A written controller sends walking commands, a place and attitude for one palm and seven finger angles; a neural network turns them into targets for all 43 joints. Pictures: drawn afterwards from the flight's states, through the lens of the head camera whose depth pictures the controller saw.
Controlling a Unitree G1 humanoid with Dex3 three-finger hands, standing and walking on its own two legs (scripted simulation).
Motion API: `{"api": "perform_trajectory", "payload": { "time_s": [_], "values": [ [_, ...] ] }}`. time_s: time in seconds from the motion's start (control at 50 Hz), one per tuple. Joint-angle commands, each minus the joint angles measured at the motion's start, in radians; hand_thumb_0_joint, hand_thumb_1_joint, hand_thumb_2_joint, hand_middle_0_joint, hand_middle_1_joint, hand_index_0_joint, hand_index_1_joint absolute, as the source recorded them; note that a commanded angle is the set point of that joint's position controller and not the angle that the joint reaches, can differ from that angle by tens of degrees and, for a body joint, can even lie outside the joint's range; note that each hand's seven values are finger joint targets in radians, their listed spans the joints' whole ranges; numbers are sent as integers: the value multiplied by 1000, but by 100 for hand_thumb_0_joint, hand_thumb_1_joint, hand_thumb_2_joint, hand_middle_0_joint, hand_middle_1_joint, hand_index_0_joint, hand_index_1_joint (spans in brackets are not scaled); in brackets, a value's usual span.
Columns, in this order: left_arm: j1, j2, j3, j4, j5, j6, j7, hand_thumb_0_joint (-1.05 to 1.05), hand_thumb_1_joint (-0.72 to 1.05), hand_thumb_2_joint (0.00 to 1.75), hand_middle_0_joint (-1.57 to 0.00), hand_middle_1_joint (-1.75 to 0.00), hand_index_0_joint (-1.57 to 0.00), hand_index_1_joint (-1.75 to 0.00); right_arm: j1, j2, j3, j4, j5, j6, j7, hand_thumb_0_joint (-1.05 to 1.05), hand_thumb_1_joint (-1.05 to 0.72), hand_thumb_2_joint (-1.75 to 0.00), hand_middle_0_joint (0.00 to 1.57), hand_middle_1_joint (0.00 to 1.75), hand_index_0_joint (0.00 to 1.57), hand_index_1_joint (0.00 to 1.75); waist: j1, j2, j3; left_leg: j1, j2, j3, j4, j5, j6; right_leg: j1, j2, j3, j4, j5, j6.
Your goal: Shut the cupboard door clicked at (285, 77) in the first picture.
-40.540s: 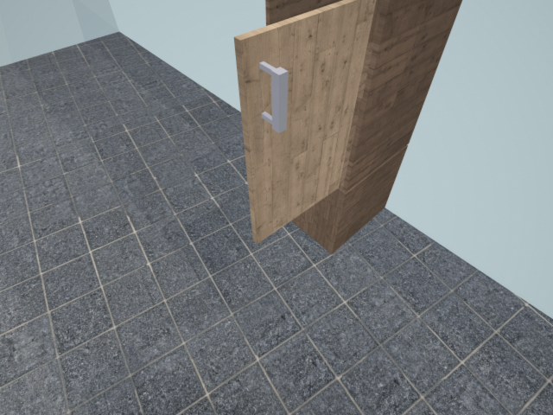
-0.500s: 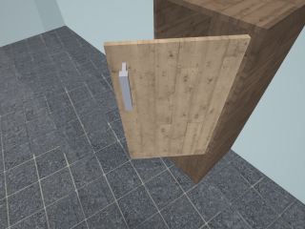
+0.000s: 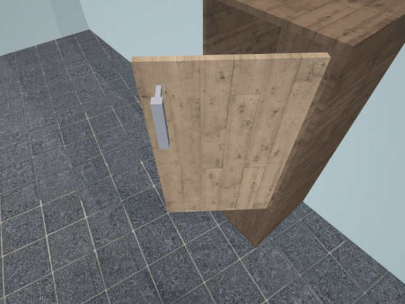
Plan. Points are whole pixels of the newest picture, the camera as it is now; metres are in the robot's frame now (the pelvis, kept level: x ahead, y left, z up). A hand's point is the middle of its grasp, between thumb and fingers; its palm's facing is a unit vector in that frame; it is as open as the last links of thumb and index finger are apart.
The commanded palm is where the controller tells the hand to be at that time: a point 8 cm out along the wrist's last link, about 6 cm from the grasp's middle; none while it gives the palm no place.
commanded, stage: come to a stop and stand still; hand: left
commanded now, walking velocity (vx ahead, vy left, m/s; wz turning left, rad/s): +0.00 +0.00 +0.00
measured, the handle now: (161, 118) +0.44 +0.11 +0.14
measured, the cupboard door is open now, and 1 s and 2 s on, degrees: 52 52 52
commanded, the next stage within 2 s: look again from close up in 0.08 s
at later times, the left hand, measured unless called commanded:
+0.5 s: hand out of the picture +0.02 +0.19 -0.17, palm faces +0.02 -0.98 -0.20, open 7.3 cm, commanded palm none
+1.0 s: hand out of the picture -0.02 +0.18 -0.18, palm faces +0.05 -0.98 -0.17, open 7.3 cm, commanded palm none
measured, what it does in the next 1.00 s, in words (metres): stands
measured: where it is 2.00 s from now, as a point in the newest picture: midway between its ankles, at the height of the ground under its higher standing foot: outside the picture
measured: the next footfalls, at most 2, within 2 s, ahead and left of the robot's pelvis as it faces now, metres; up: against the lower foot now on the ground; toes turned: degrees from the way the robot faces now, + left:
right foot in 1.66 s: +0.10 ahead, -0.22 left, +0.00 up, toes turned +1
left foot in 1.94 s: +0.08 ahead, -0.07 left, +0.00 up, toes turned +10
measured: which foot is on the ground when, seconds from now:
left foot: down 0.00-1.00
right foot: down 0.00-1.00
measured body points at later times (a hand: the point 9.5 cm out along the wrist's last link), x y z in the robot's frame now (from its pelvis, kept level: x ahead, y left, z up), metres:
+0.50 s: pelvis -0.01 +0.00 +0.00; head +0.01 +0.01 +0.45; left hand +0.02 +0.24 -0.16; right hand +0.01 -0.22 -0.16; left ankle -0.04 +0.14 -0.74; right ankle +0.00 -0.12 -0.74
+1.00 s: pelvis -0.01 +0.01 +0.00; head +0.00 +0.02 +0.45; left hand -0.02 +0.23 -0.16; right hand -0.02 -0.20 -0.16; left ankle -0.04 +0.14 -0.74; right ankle +0.00 -0.12 -0.74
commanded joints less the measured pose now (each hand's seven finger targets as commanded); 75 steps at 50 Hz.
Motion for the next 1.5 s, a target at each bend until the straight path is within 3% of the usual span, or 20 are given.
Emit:
{"api": "perform_trajectory", "payload": {
  "time_s": [0.0,0.28,0.42,0.64,0.78,0.84,0.96,1.08,1.12,1.18,1.22,1.26,1.3,1.32,1.34,1.36,1.38,1.4,1.42,1.48],
  "values": [
    [30,141,30,-33,1,-19,11,0,90,90,-20,-30,-20,-30,62,-103,-20,-25,-3,-13,-4,0,-90,-90,20,30,20,30,-3,-19,-34,-19,48,-31,-54,181,42,44,-99,79,-82,273,-31],
    [40,129,30,-17,2,-17,10,0,90,90,-20,-30,-20,-30,61,-97,-20,-9,-3,-14,-6,0,-90,-90,20,30,20,30,3,-12,0,-32,51,-39,-68,165,44,34,-95,71,-100,225,-28],
    [42,128,32,-17,2,-19,10,0,90,90,-20,-30,-20,-30,72,-96,-23,-7,-3,-18,-6,0,-90,-90,20,30,20,30,2,-1,-27,-20,56,-43,-73,196,46,53,-94,64,-90,246,-28],
    [48,110,28,-12,4,-13,11,0,90,90,-20,-30,-20,-30,79,-77,-20,2,-3,-15,-5,0,-90,-90,20,30,20,30,4,-3,33,-53,51,-52,-97,129,50,23,-87,62,-114,143,-23],
    [55,111,29,-11,4,-15,11,0,90,90,-20,-30,-20,-30,86,-81,-22,3,-3,-17,-3,0,-90,-90,20,30,20,30,7,2,10,-52,49,-56,-93,130,51,28,-88,62,-112,133,-22],
    [80,73,21,10,3,-8,11,0,90,90,-20,-30,-20,-30,99,-44,-17,12,-5,-10,-3,0,-90,-90,20,30,20,30,1,-27,28,-69,58,-73,-106,76,53,27,-78,32,-113,57,-10],
    [120,56,27,16,9,5,7,0,90,90,-20,-30,-20,-30,104,-60,-29,12,-12,-2,-5,0,-90,-90,20,30,20,30,4,34,74,-145,86,-142,-139,-48,75,12,-63,-26,-58,-19,-5],
    [170,41,37,13,15,8,3,0,90,90,-20,-30,-20,-30,131,-63,-45,14,-15,4,-17,0,-90,-90,20,30,20,30,1,51,58,-128,100,-147,-75,67,89,-2,-60,-51,-19,32,-12],
    [185,44,43,11,15,11,0,0,90,90,-20,-30,-20,-30,138,-60,-50,14,-16,7,-22,0,-90,-90,20,30,20,30,2,42,51,-128,94,-124,-31,101,85,-3,-66,-42,-23,52,-20],
    [206,62,58,0,17,15,-4,0,90,90,-20,-30,-20,-30,146,-41,-53,6,-17,10,-29,0,-90,-90,20,30,20,30,2,-45,32,-149,59,-53,70,121,70,18,-95,-2,-45,116,-41],
    [233,82,69,2,18,17,-4,0,90,90,-20,-30,-20,-30,140,-17,-50,-4,-16,13,-32,0,-90,-90,20,30,20,30,5,-144,-2,-175,8,14,182,44,52,49,-142,62,-82,202,-75],
    [240,86,73,-5,22,24,-2,0,90,90,-20,-30,-20,-30,118,3,-49,-13,-13,18,-37,0,-90,-90,20,30,20,30,11,-193,1,-216,-10,31,273,-109,49,57,-182,109,-111,281,-124],
    [224,70,73,-17,25,31,0,0,90,90,-20,-30,-20,-30,89,3,-48,-20,-10,19,-39,0,-90,-90,20,30,20,30,11,-166,12,-222,7,32,288,-158,50,40,-192,107,-88,359,-168],
    [212,61,71,-25,24,34,1,0,90,90,-20,-30,-20,-30,94,4,-47,-19,-10,18,-39,0,-90,-90,20,30,20,30,0,-137,11,-183,15,34,225,-126,51,15,-181,91,-64,365,-165],
    [189,48,69,-31,22,38,3,0,90,90,-20,-30,-20,-30,135,15,-47,-1,-11,14,-38,0,-90,-90,20,30,20,30,-26,-91,10,-102,34,29,116,3,56,-28,-156,51,-20,318,-138],
    [176,23,65,-44,20,40,0,0,90,90,-20,-30,-20,-30,183,-20,-49,20,-16,5,-40,0,-90,-90,20,30,20,30,-39,34,7,-19,112,-59,18,197,80,-98,-91,-18,76,229,-90],
    [177,-12,61,-64,18,37,-3,0,90,90,-20,-30,-20,-30,232,-91,-65,32,-28,-1,-47,0,-90,-90,20,30,20,30,-52,235,-12,59,282,-261,-38,408,153,-212,-10,-103,233,-5,-31],
    [118,8,63,-90,23,40,-4,0,90,90,-20,-30,-20,-30,256,-138,-77,42,-35,4,-54,0,-90,-90,20,30,20,30,-77,352,36,59,391,-380,-80,601,235,-317,14,-91,421,-316,-11],
    [100,44,81,-99,27,46,-4,0,90,90,-20,-30,-20,-30,256,-140,-75,39,-37,3,-56,0,-90,-90,20,30,20,30,-70,316,51,26,400,-349,-61,694,258,-340,-7,-6,552,-342,-17],
    [91,16,91,-117,17,48,-22,0,90,90,-20,-30,-20,-30,121,-152,-82,-24,-38,-6,-59,0,-90,-90,20,30,20,30,-19,214,52,-39,350,-230,-36,609,212,-320,-40,22,565,-281,-15]
  ]
}}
